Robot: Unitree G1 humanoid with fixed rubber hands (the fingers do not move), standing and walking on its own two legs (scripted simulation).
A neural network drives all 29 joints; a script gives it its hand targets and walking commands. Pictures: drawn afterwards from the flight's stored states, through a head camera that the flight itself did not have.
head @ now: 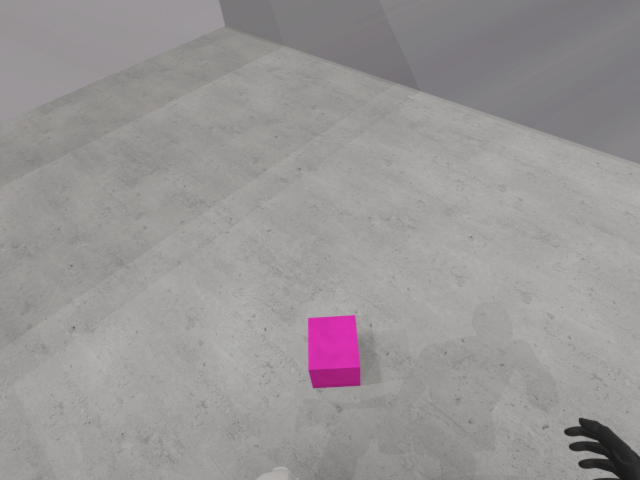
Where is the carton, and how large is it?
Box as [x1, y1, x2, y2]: [308, 315, 359, 387]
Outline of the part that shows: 354,315 308,318 308,369 313,387 359,385 359,360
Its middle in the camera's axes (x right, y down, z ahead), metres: +0.05 +0.34 +1.22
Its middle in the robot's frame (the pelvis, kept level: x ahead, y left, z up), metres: +0.60 +0.03 -0.67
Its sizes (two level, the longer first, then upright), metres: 0.171 0.150 0.144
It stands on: the floor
